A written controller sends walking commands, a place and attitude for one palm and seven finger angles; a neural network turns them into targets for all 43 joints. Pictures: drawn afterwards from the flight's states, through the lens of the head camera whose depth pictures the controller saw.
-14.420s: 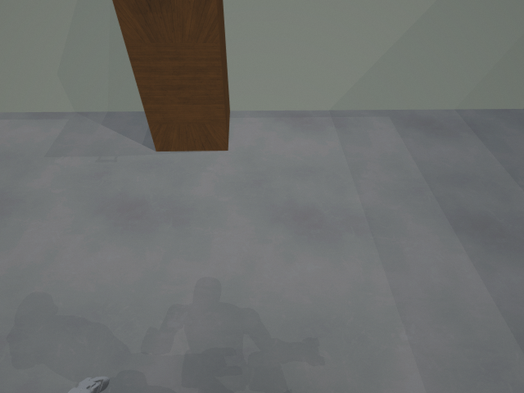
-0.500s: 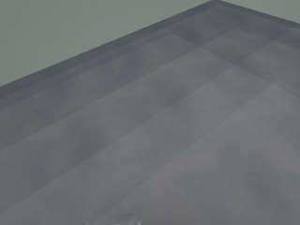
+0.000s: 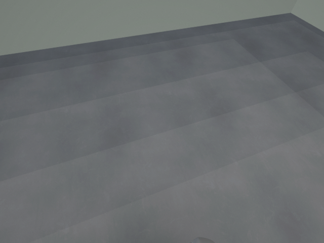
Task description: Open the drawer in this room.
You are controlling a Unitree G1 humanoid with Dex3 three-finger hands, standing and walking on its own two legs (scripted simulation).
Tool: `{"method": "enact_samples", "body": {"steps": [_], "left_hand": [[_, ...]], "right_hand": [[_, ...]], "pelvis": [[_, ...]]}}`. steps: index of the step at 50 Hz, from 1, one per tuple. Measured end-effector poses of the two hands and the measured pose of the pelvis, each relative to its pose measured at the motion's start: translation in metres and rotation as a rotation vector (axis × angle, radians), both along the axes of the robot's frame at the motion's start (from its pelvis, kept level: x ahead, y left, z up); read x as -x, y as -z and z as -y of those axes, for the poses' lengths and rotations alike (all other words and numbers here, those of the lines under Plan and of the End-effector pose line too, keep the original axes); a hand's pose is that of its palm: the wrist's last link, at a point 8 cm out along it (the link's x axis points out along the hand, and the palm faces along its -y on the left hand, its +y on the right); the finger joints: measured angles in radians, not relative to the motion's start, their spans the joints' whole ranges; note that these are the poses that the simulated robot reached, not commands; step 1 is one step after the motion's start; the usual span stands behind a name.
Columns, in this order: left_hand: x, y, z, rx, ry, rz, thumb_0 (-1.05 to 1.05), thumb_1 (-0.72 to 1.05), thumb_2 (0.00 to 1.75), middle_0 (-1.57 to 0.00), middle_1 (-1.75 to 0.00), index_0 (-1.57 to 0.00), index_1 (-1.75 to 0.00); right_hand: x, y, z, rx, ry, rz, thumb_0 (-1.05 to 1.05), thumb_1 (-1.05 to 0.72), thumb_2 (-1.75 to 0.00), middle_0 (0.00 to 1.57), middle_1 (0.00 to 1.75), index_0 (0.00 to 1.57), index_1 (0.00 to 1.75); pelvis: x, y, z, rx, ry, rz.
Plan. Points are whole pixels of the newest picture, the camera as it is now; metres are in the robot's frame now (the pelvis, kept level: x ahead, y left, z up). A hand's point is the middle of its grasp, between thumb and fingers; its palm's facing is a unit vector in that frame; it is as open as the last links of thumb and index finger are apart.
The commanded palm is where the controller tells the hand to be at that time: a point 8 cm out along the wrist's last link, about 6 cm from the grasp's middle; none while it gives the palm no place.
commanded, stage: turn or walk to find it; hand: left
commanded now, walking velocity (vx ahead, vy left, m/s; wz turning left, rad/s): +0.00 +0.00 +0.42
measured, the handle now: out of the picture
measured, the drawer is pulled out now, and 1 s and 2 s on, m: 0.00 0.00 0.00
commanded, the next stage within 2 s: none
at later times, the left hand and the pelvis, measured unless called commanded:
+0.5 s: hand out of the picture +0.00 +0.14 -0.15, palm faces +0.24 -0.94 -0.26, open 7.3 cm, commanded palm none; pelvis -0.03 -0.06 +0.00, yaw +13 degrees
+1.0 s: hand out of the picture -0.09 +0.19 -0.16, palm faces +0.44 -0.86 -0.26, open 7.4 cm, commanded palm none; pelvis -0.07 -0.03 +0.00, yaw +24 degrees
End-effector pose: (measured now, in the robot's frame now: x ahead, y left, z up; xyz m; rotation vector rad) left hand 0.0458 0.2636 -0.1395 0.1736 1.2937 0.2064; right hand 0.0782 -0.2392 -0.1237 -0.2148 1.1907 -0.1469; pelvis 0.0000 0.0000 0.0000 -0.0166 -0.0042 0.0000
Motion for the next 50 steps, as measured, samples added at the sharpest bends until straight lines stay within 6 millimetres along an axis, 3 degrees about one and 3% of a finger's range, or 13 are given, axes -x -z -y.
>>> {"method": "enact_samples", "body": {"steps": [6, 12, 18, 24, 30, 38, 44, 50], "left_hand": [[-0.012, -0.011, 0.011, -0.025, -0.008, 0.067, 0.01, 0.91, 0.9, -0.19, -0.3, -0.2, -0.3], [-0.019, -0.017, 0.042, -0.053, -0.012, 0.152, 0.0, 0.91, 0.9, -0.2, -0.3, -0.2, -0.3], [0.015, -0.027, 0.068, -0.054, -0.074, 0.149, 0.0, 0.91, 0.9, -0.2, -0.3, -0.2, -0.3], [0.057, -0.023, 0.079, -0.037, -0.153, 0.091, 0.0, 0.91, 0.9, -0.2, -0.3, -0.21, -0.3], [0.105, -0.01, 0.069, -0.017, -0.241, 0.037, 0.0, 0.91, 0.9, -0.2, -0.3, -0.21, -0.3], [0.171, 0.019, 0.037, 0.009, -0.362, -0.052, 0.0, 0.91, 0.9, -0.2, -0.3, -0.2, -0.3], [0.177, 0.003, 0.027, 0.002, -0.398, -0.022, 0.01, 0.91, 0.9, -0.2, -0.3, -0.2, -0.3], [0.164, -0.008, 0.032, -0.028, -0.403, 0.041, 0.01, 0.91, 0.9, -0.19, -0.3, -0.2, -0.3]], "right_hand": [[0.006, 0.01, 0.004, -0.037, -0.019, -0.014, 0.01, -0.9, -0.9, 0.2, 0.3, 0.21, 0.3], [0.021, 0.034, 0.031, -0.072, -0.027, -0.062, 0.01, -0.9, -0.9, 0.2, 0.3, 0.21, 0.3], [0.024, 0.035, 0.056, -0.067, -0.066, -0.114, 0.01, -0.91, -0.9, 0.2, 0.3, 0.2, 0.3], [0.021, 0.028, 0.066, -0.042, -0.121, -0.14, 0.01, -0.91, -0.9, 0.2, 0.3, 0.2, 0.3], [0.003, 0.022, 0.049, -0.009, -0.215, -0.14, 0.01, -0.91, -0.9, 0.2, 0.3, 0.2, 0.3], [-0.031, 0.011, -0.007, 0.013, -0.35, 0.002, 0.01, -0.91, -0.9, 0.2, 0.3, 0.2, 0.3], [-0.03, 0.001, -0.029, -0.003, -0.399, 0.02, 0.01, -0.91, -0.9, 0.2, 0.3, 0.21, 0.3], [-0.025, 0.008, -0.025, -0.036, -0.42, -0.002, 0.01, -0.9, -0.9, 0.2, 0.3, 0.21, 0.3]], "pelvis": [[0.006, 0.001, 0.01, -0.015, -0.042, -0.001], [0.014, 0.011, 0.036, -0.036, -0.092, -0.003], [0.022, 0.005, 0.052, -0.052, -0.162, 0.018], [0.027, 0.001, 0.057, -0.057, -0.226, 0.017], [0.037, 0.003, 0.05, -0.048, -0.283, 0.009], [0.057, 0.015, 0.026, -0.028, -0.344, 0.014], [0.064, 0.002, 0.022, -0.004, -0.386, 0.015], [0.068, 0.002, 0.032, -0.014, -0.423, 0.0]]}}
